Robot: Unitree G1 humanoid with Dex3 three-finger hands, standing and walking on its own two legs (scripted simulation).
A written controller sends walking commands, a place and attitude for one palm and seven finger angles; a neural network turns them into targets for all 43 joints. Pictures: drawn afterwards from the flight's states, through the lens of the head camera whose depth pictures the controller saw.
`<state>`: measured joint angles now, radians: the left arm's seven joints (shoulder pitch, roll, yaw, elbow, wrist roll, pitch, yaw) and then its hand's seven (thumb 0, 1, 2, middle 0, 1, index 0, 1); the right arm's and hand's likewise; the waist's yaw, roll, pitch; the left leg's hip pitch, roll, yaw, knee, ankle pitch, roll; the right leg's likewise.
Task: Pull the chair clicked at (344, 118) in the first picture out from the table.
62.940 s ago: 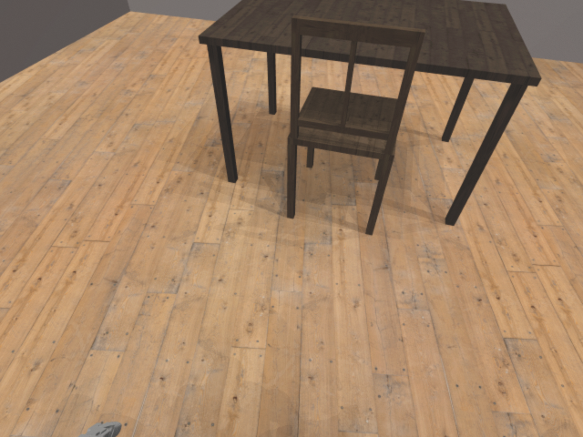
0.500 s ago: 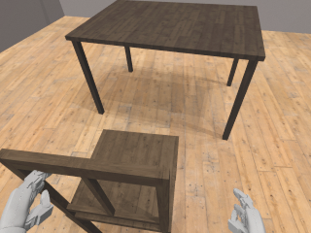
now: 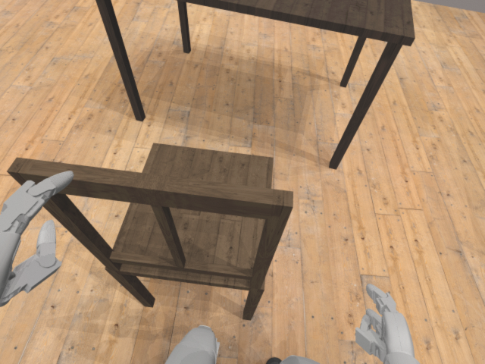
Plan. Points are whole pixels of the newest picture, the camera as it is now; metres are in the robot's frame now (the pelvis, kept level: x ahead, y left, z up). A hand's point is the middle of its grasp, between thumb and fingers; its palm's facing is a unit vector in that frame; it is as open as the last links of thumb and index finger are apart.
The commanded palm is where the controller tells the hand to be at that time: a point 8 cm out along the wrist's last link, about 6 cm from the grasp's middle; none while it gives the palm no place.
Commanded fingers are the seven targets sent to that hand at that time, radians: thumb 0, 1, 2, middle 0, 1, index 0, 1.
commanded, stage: step back with the hand held close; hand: left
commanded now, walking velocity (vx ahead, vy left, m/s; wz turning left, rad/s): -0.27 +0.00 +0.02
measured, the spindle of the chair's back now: (172, 238) +0.31 +0.18 -0.07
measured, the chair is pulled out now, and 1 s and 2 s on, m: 0.71 0.71 0.71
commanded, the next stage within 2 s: stop stepping back and stand still in 0.32 s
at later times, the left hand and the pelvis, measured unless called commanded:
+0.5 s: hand out of the picture +0.09 +0.28 +0.20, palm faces +0.39 -0.76 -0.52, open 7.4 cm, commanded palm +0.03 +0.33 +0.19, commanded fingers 0.00 0.90 0.90 -0.20 -0.30 -0.20 -0.30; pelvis -0.10 +0.03 +0.00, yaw +1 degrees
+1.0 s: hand out of the picture +0.02 +0.30 +0.19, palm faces +0.46 -0.80 -0.39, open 7.4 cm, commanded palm -0.06 +0.34 +0.19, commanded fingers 0.00 0.90 0.90 -0.20 -0.30 -0.20 -0.30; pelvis -0.19 +0.03 +0.00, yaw +2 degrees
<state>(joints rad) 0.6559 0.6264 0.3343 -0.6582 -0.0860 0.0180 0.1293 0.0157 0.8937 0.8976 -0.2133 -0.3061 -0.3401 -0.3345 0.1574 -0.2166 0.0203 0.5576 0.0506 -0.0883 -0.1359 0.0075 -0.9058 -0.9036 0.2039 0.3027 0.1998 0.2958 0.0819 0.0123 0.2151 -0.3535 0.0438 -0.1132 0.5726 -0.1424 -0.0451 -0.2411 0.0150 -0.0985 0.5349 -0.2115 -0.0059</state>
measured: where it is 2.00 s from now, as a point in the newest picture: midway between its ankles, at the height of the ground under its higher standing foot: outside the picture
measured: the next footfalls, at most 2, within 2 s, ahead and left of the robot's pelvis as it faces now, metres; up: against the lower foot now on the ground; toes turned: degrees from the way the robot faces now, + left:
left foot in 0.24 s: +0.02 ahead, +0.15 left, +0.00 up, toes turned +0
right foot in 0.54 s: -0.18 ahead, -0.12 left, +0.00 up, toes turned -2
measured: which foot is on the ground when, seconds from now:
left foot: down 0.00-0.08, up 0.10-0.22, down 0.24-1.00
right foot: down 0.00-0.30, up 0.32-0.52, down 0.54-1.00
